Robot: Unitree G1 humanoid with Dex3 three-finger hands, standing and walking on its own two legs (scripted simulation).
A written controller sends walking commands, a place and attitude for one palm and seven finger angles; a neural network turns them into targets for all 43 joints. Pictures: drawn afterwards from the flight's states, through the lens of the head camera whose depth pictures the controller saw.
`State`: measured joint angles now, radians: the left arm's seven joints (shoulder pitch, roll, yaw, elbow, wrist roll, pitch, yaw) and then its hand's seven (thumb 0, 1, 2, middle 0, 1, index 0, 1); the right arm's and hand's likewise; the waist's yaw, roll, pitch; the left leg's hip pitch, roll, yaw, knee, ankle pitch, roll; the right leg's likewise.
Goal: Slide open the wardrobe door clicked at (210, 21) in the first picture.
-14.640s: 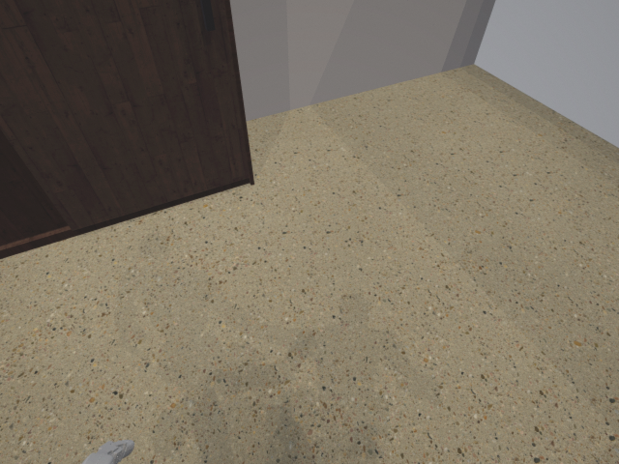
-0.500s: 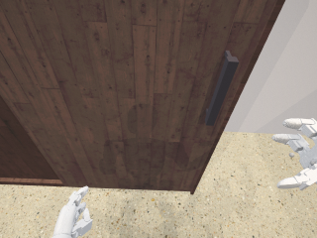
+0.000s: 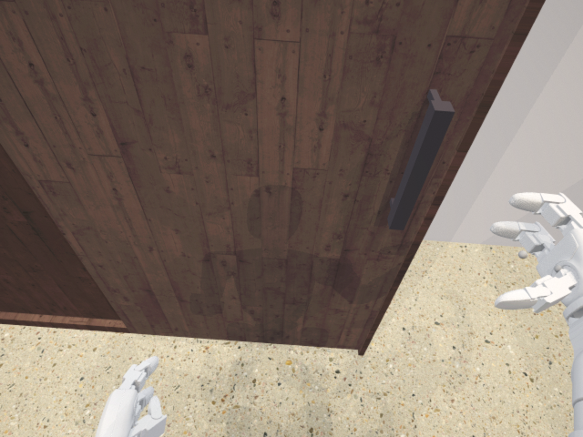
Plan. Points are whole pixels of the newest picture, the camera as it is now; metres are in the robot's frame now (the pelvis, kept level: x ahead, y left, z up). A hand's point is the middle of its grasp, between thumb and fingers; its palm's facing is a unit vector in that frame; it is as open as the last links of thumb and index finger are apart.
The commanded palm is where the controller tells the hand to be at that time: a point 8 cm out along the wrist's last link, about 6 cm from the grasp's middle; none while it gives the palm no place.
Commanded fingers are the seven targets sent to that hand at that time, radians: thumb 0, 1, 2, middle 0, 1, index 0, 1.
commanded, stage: move the hooked fingers beside the handle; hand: right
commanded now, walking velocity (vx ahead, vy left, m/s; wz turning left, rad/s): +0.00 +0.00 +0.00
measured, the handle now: (412, 165) +0.51 -0.17 +0.12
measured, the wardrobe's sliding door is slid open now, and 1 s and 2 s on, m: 0.00 0.00 0.00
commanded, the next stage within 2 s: feel for the door with the fingertips in 1.92 s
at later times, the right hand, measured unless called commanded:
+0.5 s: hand (489, 219) +0.38 -0.24 +0.14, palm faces +0.03 +1.00 -0.01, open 13.9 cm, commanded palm +0.36 -0.29 +0.13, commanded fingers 0.00 0.50 -0.30 0.30 1.20 0.30 1.20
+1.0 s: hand (470, 194) +0.43 -0.23 +0.13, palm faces +0.03 +1.00 +0.00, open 13.9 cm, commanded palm +0.41 -0.28 +0.13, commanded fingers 0.00 0.50 -0.30 0.30 1.20 0.30 1.20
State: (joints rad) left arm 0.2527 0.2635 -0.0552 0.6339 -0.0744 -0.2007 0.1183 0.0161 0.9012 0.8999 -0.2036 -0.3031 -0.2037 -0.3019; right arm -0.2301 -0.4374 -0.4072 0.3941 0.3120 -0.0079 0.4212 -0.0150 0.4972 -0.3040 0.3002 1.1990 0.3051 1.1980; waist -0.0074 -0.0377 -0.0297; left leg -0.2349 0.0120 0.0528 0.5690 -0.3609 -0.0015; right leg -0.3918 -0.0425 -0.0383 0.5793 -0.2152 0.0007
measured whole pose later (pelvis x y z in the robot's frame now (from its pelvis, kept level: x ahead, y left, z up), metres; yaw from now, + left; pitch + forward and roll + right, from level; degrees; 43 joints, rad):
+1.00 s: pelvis +0.01 +0.00 -0.01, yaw +1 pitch +6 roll +1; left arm 0.33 0.28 -0.02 0.66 -0.06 -0.06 0.08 0.01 0.90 0.90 -0.20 -0.30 -0.20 -0.30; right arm -0.63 -0.48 -0.38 0.85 0.21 -0.13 0.34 -0.02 0.50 -0.30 0.30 1.20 0.30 1.20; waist 0.06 -0.02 -0.05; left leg -0.36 0.00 0.04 0.63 -0.39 0.00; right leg -0.51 -0.06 -0.05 0.65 -0.25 0.00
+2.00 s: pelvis +0.00 -0.01 -0.01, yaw +1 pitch +9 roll +2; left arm 0.32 0.27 -0.04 0.64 -0.05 -0.02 0.07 0.01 0.90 0.90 -0.20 -0.30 -0.20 -0.30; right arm -0.75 -0.49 -0.36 0.97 0.19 -0.17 0.31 -0.01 0.50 -0.30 0.30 1.20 0.30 1.20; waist 0.07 -0.01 -0.06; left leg -0.44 0.00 0.04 0.69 -0.40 -0.01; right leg -0.60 -0.06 -0.04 0.72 -0.27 -0.01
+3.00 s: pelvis +0.00 +0.00 -0.02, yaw +0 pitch +10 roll +2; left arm 0.36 0.28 -0.01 0.68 -0.04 -0.01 0.05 0.01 0.90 0.90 -0.20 -0.30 -0.20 -0.30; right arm -0.84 -0.45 -0.32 1.03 0.16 -0.21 0.24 -0.02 0.50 -0.30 0.34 1.25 0.34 1.23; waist 0.08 -0.02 -0.06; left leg -0.47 -0.01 0.05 0.71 -0.41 0.00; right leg -0.63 -0.06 -0.02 0.73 -0.27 0.00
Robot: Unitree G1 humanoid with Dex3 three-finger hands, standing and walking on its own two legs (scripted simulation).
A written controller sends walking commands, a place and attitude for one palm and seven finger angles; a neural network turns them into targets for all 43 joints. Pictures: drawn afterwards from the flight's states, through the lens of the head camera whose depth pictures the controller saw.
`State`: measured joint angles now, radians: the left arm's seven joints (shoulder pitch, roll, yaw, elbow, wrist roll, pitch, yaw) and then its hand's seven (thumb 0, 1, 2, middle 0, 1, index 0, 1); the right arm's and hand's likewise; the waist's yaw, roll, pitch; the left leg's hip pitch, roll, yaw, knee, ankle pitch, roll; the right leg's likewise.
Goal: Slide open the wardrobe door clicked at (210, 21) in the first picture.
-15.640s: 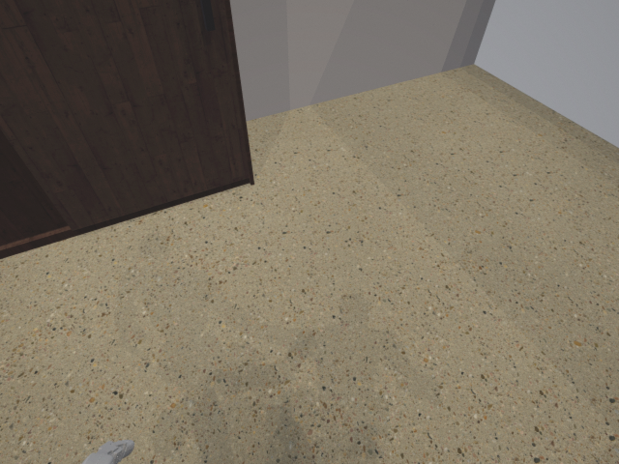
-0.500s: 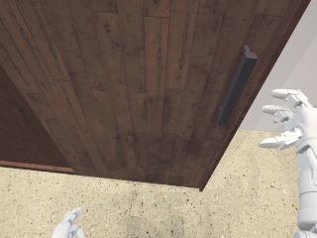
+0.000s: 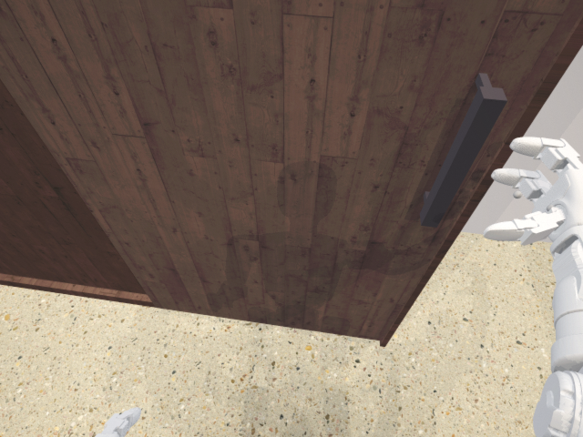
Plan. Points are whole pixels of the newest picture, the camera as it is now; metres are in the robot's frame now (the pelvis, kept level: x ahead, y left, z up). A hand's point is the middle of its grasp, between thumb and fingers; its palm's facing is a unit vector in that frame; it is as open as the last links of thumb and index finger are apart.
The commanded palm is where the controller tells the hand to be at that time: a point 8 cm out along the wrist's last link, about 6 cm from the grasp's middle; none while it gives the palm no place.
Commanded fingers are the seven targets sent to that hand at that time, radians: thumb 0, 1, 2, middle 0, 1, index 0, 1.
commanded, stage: move the hooked fingers beside the handle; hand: right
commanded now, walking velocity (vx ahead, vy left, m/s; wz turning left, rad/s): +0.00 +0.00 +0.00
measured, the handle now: (452, 158) +0.50 -0.18 +0.12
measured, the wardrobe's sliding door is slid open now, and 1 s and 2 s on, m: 0.00 0.00 0.00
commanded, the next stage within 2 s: feel for the door with the fingertips in 0.92 s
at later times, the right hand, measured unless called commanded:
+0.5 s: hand (511, 189) +0.44 -0.24 +0.13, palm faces +0.05 +1.00 +0.00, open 13.9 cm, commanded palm +0.40 -0.29 +0.13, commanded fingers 0.00 0.50 -0.30 0.30 1.20 0.30 1.20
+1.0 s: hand (508, 189) +0.44 -0.24 +0.13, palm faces +0.05 +1.00 +0.02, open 14.0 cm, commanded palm +0.41 -0.29 +0.13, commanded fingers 0.00 0.50 -0.30 0.30 1.20 0.30 1.20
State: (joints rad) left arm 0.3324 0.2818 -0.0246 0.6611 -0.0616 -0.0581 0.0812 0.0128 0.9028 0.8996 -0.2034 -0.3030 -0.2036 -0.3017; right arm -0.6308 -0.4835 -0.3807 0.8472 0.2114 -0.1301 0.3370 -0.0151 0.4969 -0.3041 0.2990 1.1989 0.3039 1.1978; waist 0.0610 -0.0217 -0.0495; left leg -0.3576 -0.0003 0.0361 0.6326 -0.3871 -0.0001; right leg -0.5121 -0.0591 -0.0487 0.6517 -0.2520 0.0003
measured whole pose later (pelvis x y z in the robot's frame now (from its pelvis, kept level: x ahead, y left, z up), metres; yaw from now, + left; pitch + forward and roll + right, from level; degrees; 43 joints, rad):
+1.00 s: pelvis -0.01 -0.01 -0.01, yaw +0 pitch +9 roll +2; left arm 0.32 0.27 -0.04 0.64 -0.05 -0.02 0.07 0.01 0.90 0.90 -0.20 -0.30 -0.20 -0.30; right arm -0.75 -0.49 -0.36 0.97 0.19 -0.17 0.31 -0.01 0.50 -0.30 0.30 1.20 0.30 1.20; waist 0.07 -0.01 -0.06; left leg -0.44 0.00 0.04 0.69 -0.40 -0.01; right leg -0.60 -0.06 -0.04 0.72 -0.27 -0.01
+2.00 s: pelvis -0.01 +0.00 -0.01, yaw -1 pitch +10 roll +2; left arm 0.36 0.28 -0.01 0.68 -0.04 -0.01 0.05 0.01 0.90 0.90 -0.20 -0.30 -0.20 -0.30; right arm -0.84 -0.45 -0.32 1.03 0.16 -0.21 0.24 -0.02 0.50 -0.30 0.34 1.25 0.34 1.23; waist 0.08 -0.02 -0.06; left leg -0.47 -0.01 0.05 0.71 -0.41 0.00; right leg -0.63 -0.06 -0.02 0.73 -0.27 0.00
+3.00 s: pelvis +0.00 +0.00 -0.01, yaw +0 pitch +8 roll +1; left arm 0.33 0.25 -0.01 0.67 -0.04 -0.01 0.03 0.01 0.90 0.90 -0.20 -0.30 -0.20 -0.30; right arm -0.73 -0.32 -0.27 0.87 0.16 -0.17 0.14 -0.02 0.50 -0.30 0.30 1.20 0.30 1.20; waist 0.07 -0.03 -0.07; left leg -0.43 0.00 0.03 0.69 -0.41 0.00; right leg -0.58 -0.06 -0.04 0.71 -0.28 0.00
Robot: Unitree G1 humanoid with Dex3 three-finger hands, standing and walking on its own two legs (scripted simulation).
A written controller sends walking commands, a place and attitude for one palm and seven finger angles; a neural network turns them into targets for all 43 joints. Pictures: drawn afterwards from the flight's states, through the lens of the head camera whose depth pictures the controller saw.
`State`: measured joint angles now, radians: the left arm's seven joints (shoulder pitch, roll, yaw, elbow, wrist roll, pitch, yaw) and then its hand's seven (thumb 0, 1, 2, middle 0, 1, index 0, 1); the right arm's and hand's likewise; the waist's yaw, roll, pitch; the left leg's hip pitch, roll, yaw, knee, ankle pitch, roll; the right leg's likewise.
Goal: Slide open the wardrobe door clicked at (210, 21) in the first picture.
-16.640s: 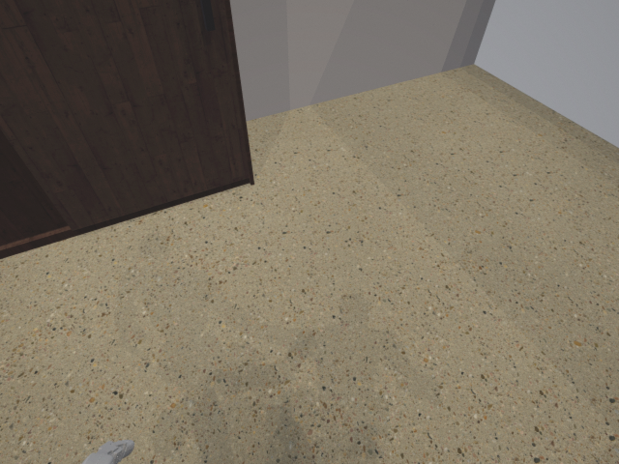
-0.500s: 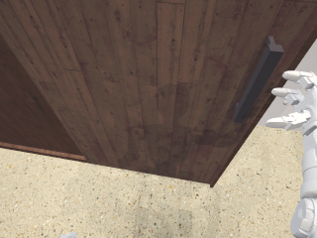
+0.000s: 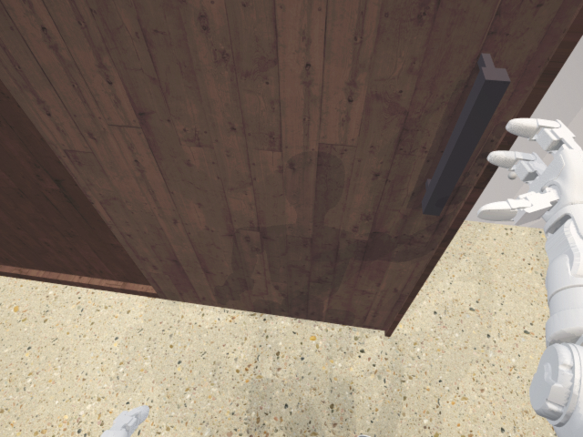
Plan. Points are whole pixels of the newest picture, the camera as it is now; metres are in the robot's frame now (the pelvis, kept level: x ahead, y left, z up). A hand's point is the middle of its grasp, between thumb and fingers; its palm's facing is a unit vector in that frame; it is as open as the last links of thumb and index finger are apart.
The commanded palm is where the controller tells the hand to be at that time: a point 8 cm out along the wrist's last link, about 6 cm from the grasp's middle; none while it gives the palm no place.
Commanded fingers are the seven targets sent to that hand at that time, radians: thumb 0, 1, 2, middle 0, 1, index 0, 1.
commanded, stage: feel for the door with the fingertips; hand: right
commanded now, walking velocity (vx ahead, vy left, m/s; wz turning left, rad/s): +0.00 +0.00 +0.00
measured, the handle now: (454, 144) +0.51 -0.17 +0.13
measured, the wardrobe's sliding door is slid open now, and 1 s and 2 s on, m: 0.00 0.00 0.00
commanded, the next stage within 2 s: slide the fingers in behind the handle in 0.86 s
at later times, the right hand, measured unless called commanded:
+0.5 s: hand (478, 169) +0.45 -0.19 +0.14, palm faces +0.04 +1.00 +0.02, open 13.9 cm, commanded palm +0.42 -0.25 +0.14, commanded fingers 0.00 0.50 -0.30 0.30 1.20 0.30 1.20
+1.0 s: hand (486, 160) +0.46 -0.20 +0.14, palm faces +0.05 +1.00 +0.01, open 13.7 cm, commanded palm +0.44 -0.24 +0.14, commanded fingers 0.00 0.50 -0.30 0.30 1.20 0.30 1.20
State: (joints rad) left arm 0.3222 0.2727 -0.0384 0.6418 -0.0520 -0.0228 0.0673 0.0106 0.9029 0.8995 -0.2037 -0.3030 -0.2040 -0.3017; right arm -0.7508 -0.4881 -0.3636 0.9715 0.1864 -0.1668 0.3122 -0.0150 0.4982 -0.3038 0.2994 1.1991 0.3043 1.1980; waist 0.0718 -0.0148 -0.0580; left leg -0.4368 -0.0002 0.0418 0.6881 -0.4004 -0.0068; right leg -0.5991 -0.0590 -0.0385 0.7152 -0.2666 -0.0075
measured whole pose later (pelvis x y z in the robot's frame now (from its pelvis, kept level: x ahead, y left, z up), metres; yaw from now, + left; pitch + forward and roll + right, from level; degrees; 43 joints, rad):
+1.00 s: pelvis +0.00 +0.01 +0.00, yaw -1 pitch +10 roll +2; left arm 0.36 0.28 -0.01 0.68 -0.04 -0.01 0.05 0.01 0.90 0.90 -0.20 -0.30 -0.20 -0.30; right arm -0.84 -0.45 -0.32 1.03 0.16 -0.21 0.24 -0.02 0.50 -0.30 0.34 1.25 0.34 1.23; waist 0.08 -0.02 -0.06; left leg -0.47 -0.01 0.05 0.71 -0.41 0.00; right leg -0.63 -0.06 -0.02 0.73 -0.27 0.00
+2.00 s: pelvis +0.01 +0.01 +0.00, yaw +0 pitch +8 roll +1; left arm 0.33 0.25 -0.01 0.67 -0.04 -0.01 0.03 0.01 0.90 0.90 -0.20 -0.30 -0.20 -0.30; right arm -0.73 -0.32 -0.27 0.87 0.16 -0.17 0.14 -0.02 0.50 -0.30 0.30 1.20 0.30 1.20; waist 0.07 -0.03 -0.07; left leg -0.43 0.00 0.03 0.69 -0.41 0.00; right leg -0.58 -0.06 -0.04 0.71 -0.28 0.00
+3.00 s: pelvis +0.00 +0.01 +0.00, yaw +0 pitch +8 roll +1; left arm 0.33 0.25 -0.01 0.67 -0.04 -0.01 0.03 0.01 0.90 0.90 -0.20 -0.30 -0.20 -0.30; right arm -0.73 -0.30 -0.24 0.88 0.16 -0.19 0.11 -0.02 0.46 -0.32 0.30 1.21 0.31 1.20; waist 0.07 -0.03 -0.07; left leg -0.41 0.00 0.03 0.68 -0.41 0.00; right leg -0.57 -0.06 -0.04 0.70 -0.27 0.00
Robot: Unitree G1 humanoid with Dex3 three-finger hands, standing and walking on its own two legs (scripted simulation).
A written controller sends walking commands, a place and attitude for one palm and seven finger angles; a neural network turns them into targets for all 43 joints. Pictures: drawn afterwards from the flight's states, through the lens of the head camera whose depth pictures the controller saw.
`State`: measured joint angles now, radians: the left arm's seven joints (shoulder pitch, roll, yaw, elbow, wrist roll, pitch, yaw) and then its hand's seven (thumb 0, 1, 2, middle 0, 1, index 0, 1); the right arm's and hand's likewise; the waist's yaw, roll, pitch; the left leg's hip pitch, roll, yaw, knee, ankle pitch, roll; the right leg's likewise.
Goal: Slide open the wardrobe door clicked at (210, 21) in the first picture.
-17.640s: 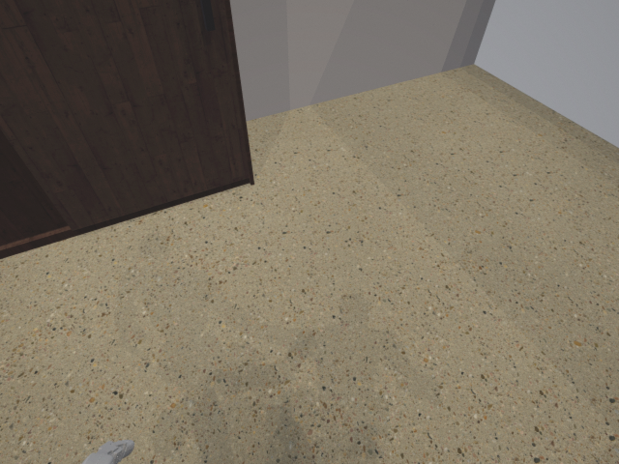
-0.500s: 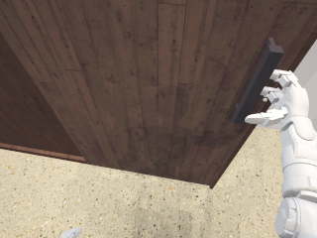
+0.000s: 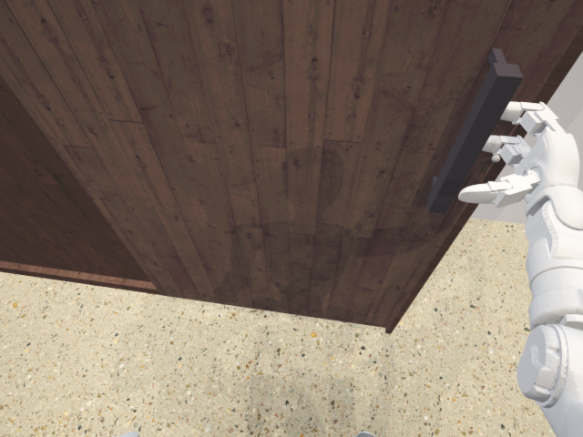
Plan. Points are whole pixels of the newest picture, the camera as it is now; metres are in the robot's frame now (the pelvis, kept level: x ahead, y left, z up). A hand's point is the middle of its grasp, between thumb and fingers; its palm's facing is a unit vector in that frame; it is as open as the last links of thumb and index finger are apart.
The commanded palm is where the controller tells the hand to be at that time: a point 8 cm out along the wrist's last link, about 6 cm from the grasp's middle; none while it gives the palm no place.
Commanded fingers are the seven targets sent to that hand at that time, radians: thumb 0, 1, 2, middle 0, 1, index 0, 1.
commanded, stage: slide the fingers in behind the handle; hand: right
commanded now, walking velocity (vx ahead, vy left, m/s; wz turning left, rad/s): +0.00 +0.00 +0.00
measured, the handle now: (462, 141) +0.51 -0.17 +0.13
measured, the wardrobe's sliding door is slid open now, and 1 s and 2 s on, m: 0.00 0.00 0.00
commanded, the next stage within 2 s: grip the handle and tug to test in 1.78 s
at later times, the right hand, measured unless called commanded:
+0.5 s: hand (480, 165) +0.46 -0.18 +0.14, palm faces +0.02 +1.00 +0.02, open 13.9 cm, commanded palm +0.43 -0.24 +0.14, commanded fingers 0.00 0.50 -0.30 0.30 1.20 0.30 1.20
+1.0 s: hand (461, 160) +0.46 -0.16 +0.14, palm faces +0.02 +1.00 +0.02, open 14.0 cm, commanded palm +0.43 -0.21 +0.14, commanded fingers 0.00 0.50 -0.30 0.30 1.20 0.30 1.20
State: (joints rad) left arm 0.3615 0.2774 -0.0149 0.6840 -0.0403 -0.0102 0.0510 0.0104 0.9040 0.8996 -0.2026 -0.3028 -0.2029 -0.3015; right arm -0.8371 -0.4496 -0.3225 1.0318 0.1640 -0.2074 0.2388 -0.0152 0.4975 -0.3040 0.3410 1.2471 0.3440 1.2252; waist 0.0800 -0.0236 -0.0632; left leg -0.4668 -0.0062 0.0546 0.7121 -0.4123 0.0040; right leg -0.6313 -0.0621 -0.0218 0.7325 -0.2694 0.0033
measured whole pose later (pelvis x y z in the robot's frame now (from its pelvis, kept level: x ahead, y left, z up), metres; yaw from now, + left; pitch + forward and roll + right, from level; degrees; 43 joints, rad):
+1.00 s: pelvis +0.01 +0.00 +0.00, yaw +1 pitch +8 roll +1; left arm 0.33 0.25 -0.01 0.67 -0.04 -0.01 0.03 0.01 0.90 0.90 -0.20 -0.30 -0.20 -0.30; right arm -0.73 -0.32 -0.27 0.87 0.16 -0.17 0.14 -0.02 0.50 -0.30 0.30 1.20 0.30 1.20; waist 0.07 -0.03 -0.07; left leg -0.43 0.00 0.03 0.69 -0.41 0.00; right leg -0.58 -0.06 -0.04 0.71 -0.28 0.00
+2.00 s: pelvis +0.00 +0.00 +0.00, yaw +1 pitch +8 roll +1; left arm 0.33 0.25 -0.01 0.67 -0.04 -0.01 0.03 0.01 0.90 0.90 -0.20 -0.30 -0.20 -0.30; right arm -0.73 -0.30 -0.24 0.88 0.16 -0.19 0.11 -0.02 0.46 -0.32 0.30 1.21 0.31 1.20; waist 0.07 -0.03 -0.07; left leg -0.41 0.00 0.03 0.68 -0.41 0.00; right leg -0.57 -0.06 -0.04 0.70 -0.27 0.00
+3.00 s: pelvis +0.02 +0.00 +0.01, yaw +2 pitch +8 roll +0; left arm 0.33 0.25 0.00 0.64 -0.03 0.01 0.03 0.01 0.90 0.90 -0.20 -0.30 -0.20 -0.30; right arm -0.64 -0.30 -0.29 0.76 0.17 -0.14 0.11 0.01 -0.68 -0.79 0.38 1.40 0.39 1.40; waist 0.08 -0.03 -0.08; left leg -0.39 -0.01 0.01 0.66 -0.41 0.01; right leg -0.53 -0.07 -0.06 0.67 -0.28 0.01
